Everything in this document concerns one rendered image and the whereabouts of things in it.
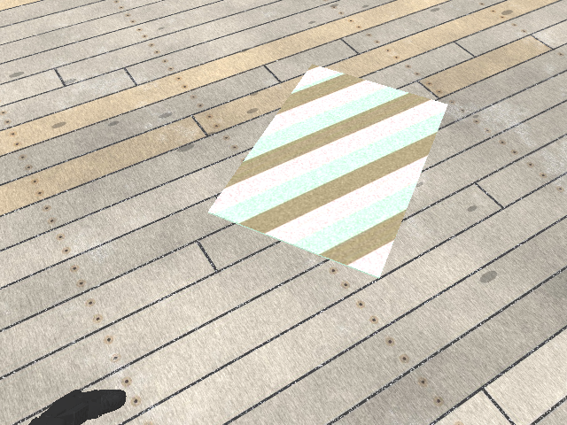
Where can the robot left hand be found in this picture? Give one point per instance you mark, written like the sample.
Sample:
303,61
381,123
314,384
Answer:
76,407

